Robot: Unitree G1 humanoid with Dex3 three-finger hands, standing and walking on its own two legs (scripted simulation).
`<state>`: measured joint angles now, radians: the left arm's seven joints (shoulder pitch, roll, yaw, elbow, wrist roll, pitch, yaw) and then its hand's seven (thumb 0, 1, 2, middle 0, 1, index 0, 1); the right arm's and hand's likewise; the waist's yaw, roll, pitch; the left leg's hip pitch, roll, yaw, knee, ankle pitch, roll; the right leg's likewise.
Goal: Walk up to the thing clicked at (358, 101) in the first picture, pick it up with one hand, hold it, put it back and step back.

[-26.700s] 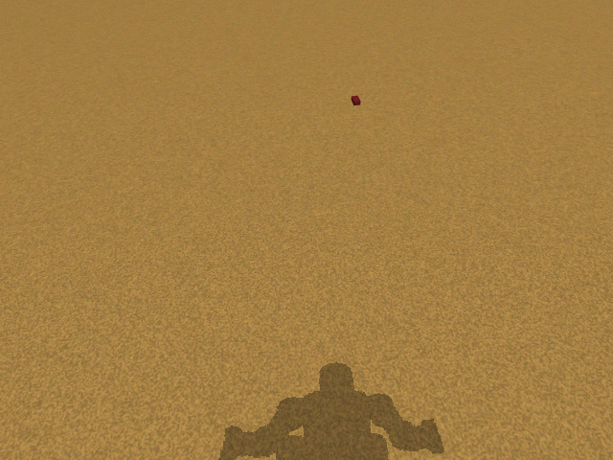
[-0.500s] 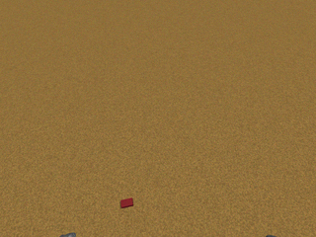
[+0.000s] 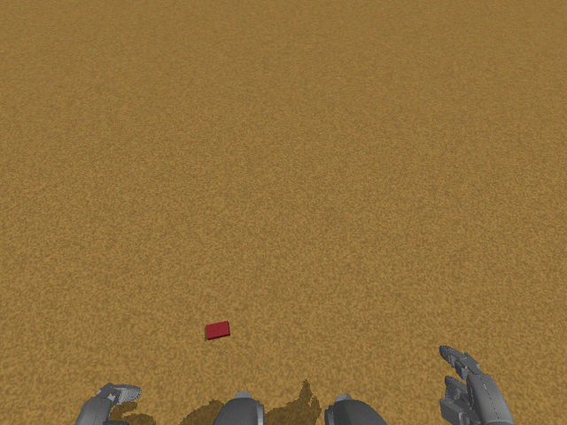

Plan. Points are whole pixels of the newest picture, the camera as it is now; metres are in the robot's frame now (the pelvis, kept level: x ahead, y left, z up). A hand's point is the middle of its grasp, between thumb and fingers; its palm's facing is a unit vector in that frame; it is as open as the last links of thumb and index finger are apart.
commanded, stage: rise first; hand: left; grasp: from above
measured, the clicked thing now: (218, 330) +0.42 +0.22 -0.69
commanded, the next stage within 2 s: none
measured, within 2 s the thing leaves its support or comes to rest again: neither
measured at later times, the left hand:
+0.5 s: hand (145, 421) +0.16 +0.27 -0.27, palm faces -0.40 -0.63 -0.67, open 13.4 cm
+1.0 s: hand (179, 360) +0.29 +0.27 -0.44, palm faces -0.44 -0.15 -0.88, open 12.4 cm
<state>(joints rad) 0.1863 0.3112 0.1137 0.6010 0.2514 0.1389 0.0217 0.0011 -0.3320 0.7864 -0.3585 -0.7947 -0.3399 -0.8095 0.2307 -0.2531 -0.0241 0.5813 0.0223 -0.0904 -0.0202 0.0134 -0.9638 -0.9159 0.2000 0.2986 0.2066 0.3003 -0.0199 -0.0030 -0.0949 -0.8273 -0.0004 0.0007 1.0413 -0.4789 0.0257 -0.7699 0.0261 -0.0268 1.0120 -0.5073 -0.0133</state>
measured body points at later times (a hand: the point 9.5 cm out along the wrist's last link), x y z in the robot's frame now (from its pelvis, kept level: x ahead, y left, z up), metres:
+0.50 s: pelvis -0.03 +0.00 -0.12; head +0.11 +0.03 +0.30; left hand +0.18 +0.30 -0.23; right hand +0.17 -0.25 -0.21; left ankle +0.01 +0.10 -0.67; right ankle -0.01 -0.11 -0.67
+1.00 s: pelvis -0.09 -0.01 -0.29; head +0.12 +0.01 +0.11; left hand +0.31 +0.27 -0.39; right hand +0.00 -0.28 -0.43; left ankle +0.01 +0.10 -0.67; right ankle -0.01 -0.12 -0.67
